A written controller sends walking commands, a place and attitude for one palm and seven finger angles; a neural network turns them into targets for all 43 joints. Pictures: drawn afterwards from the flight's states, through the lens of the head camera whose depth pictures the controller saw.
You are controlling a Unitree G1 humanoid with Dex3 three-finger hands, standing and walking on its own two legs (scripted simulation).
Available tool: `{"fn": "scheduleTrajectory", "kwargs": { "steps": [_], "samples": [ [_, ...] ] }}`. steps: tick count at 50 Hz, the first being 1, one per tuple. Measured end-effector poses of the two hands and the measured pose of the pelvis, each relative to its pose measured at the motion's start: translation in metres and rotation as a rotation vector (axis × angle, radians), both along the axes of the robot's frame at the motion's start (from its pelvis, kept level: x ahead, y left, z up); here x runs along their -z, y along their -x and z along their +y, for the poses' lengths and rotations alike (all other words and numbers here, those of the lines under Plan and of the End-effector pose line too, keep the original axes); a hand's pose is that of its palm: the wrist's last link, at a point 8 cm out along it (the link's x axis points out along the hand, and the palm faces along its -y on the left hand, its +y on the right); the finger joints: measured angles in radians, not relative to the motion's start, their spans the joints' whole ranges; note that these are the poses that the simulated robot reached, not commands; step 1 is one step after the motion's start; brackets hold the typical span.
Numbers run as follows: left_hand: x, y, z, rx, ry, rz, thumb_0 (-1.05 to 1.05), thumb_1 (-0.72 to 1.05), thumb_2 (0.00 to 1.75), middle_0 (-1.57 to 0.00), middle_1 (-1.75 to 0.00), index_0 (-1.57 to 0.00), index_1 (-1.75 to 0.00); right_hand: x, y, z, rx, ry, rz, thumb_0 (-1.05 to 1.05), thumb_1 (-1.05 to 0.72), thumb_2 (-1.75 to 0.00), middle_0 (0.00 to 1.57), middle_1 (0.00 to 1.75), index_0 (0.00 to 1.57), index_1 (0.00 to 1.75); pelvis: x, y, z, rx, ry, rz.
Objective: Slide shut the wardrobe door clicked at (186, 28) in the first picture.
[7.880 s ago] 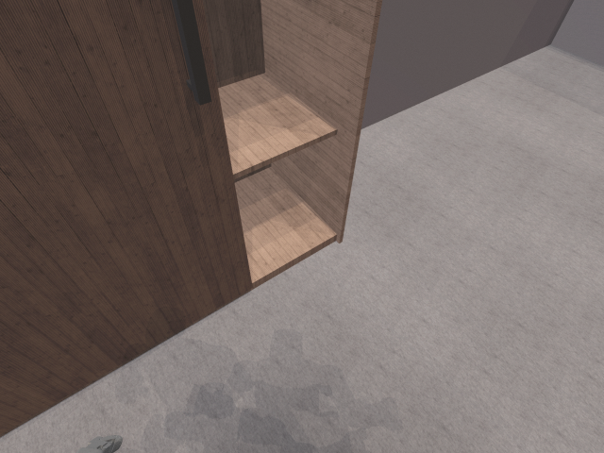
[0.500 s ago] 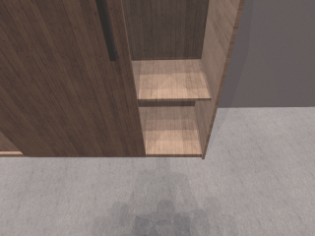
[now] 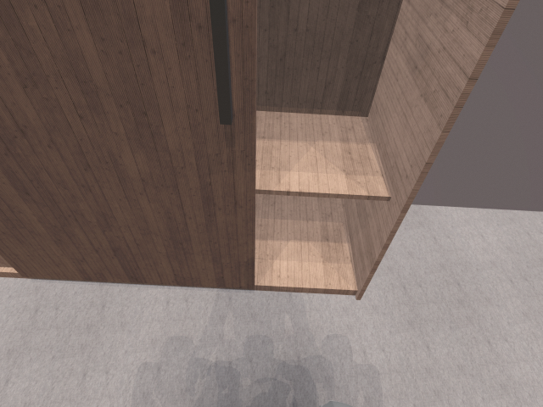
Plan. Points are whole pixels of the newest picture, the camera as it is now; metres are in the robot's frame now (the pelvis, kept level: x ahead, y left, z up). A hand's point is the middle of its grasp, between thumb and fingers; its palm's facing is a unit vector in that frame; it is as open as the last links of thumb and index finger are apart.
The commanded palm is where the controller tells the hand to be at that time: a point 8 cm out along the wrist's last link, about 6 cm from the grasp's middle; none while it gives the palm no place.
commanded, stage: take the last steps up to it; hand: left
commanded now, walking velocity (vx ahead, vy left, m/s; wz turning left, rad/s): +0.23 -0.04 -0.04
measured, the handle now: (223, 40) +0.64 +0.14 +0.24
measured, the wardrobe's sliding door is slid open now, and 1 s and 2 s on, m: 0.42 0.42 0.42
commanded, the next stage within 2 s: come to a stop and stand still in 0.16 s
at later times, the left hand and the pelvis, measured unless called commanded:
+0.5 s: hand (196, 369) +0.22 +0.15 -0.17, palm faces +0.03 -0.97 -0.23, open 7.2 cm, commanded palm none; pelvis +0.14 -0.03 -0.01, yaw +0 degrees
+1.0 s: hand out of the picture +0.14 +0.17 -0.18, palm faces +0.00 -0.97 -0.23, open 7.4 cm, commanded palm none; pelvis +0.12 -0.02 -0.01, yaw -2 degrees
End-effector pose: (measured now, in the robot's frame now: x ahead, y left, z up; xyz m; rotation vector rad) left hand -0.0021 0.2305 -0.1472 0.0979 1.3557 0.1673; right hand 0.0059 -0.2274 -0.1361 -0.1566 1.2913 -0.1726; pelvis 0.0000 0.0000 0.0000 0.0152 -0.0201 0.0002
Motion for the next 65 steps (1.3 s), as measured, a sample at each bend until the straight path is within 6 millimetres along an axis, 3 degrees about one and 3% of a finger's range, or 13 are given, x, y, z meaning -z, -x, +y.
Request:
{"fn": "scheduleTrajectory", "kwargs": {
  "steps": [4, 9, 12, 14, 18, 23, 27, 33, 38, 43, 47, 57, 65],
  "samples": [
    [-0.008, -0.082, -0.001, 0.046, -0.020, -0.126, 0.01, 0.91, 0.90, -0.19, -0.30, -0.20, -0.30, 0.008, 0.013, 0.007, 0.041, -0.037, 0.104, 0.00, -0.93, -0.90, 0.20, 0.30, 0.20, 0.30, 0.001, -0.027, -0.003, 0.000, -0.010, -0.005],
    [-0.013, -0.172, -0.019, 0.127, -0.040, -0.216, 0.00, 0.91, 0.90, -0.19, -0.30, -0.20, -0.30, 0.021, 0.018, 0.007, 0.108, -0.085, 0.210, 0.00, -0.91, -0.90, 0.20, 0.30, 0.20, 0.30, 0.010, -0.067, -0.018, 0.014, -0.015, -0.012],
    [-0.007, -0.211, -0.034, 0.154, -0.052, -0.265, 0.00, 0.91, 0.90, -0.19, -0.30, -0.20, -0.30, 0.033, 0.011, 0.000, 0.128, -0.111, 0.266, 0.00, -0.91, -0.90, 0.20, 0.30, 0.20, 0.30, 0.022, -0.092, -0.032, 0.017, -0.011, -0.016],
    [-0.006, -0.221, -0.043, 0.146, -0.049, -0.275, 0.00, 0.91, 0.90, -0.19, -0.30, -0.20, -0.30, 0.036, -0.004, -0.007, 0.125, -0.115, 0.280, 0.00, -0.91, -0.90, 0.20, 0.30, 0.20, 0.30, 0.023, -0.103, -0.037, 0.010, -0.001, -0.021],
    [-0.009, -0.216, -0.053, 0.104, -0.045, -0.211, 0.00, 0.91, 0.90, -0.20, -0.30, -0.20, -0.30, 0.030, -0.055, -0.022, 0.096, -0.088, 0.223, 0.00, -0.91, -0.90, 0.20, 0.30, 0.20, 0.30, 0.013, -0.122, -0.040, 0.010, 0.009, -0.015],
    [-0.011, -0.214, -0.040, 0.074, -0.075, -0.149, -0.02, 0.94, 0.89, -0.20, -0.30, -0.21, -0.30, 0.024, -0.123, -0.029, 0.056, -0.062, 0.110, 0.00, -0.91, -0.90, 0.19, 0.30, 0.20, 0.30, 0.007, -0.137, -0.039, 0.008, 0.007, 0.000],
    [-0.004, -0.207, -0.028, 0.049, -0.067, -0.112, -0.01, 0.93, 0.90, -0.20, -0.30, -0.21, -0.30, 0.020, -0.165, -0.030, 0.021, -0.023, 0.045, 0.01, -0.93, -0.90, 0.19, 0.30, 0.20, 0.30, 0.009, -0.142, -0.029, 0.008, 0.014, -0.005],
    [0.018, -0.191, -0.003, 0.016, -0.035, -0.053, 0.00, 0.92, 0.90, -0.20, -0.30, -0.21, -0.30, 0.010, -0.199, -0.019, -0.021, 0.037, -0.044, 0.00, -0.92, -0.90, 0.19, 0.30, 0.20, 0.30, 0.017, -0.144, -0.008, 0.011, 0.022, -0.014],
    [0.012, -0.173, 0.006, 0.014, -0.030, -0.006, 0.00, 0.91, 0.90, -0.20, -0.30, -0.20, -0.30, -0.002, -0.208, -0.005, -0.049, 0.039, -0.066, 0.00, -0.92, -0.90, 0.19, 0.30, 0.20, 0.30, 0.008, -0.140, -0.003, 0.017, 0.025, 0.006],
    [0.005, -0.152, 0.006, 0.029, -0.035, 0.044, 0.00, 0.91, 0.90, -0.20, -0.30, -0.20, -0.30, -0.004, -0.207, 0.000, -0.035, 0.012, -0.094, 0.00, -0.91, -0.90, 0.20, 0.30, 0.20, 0.30, 0.003, -0.134, -0.005, 0.026, 0.026, 0.022],
    [0.000, -0.142, -0.003, 0.046, -0.048, 0.055, 0.00, 0.91, 0.90, -0.20, -0.30, -0.20, -0.30, 0.003, -0.192, -0.007, -0.009, -0.017, -0.086, 0.00, -0.91, -0.90, 0.20, 0.30, 0.20, 0.30, 0.003, -0.128, -0.013, 0.029, 0.017, 0.024],
    [-0.003, -0.123, -0.047, 0.061, -0.035, 0.036, 0.00, 0.91, 0.90, -0.20, -0.30, -0.20, -0.30, 0.018, -0.120, -0.042, 0.053, -0.035, 0.051, -0.01, -0.93, -0.90, 0.20, 0.30, 0.20, 0.30, 0.004, -0.121, -0.037, 0.022, 0.010, -0.010],
    [0.004, -0.119, -0.073, 0.051, 0.012, 0.067, 0.01, 0.92, 0.90, -0.20, -0.30, -0.21, -0.30, 0.016, -0.067, -0.041, 0.078, -0.043, 0.210, 0.00, -0.92, -0.90, 0.19, 0.30, 0.20, 0.30, 0.003, -0.126, -0.049, 0.017, 0.011, -0.014]
  ]
}}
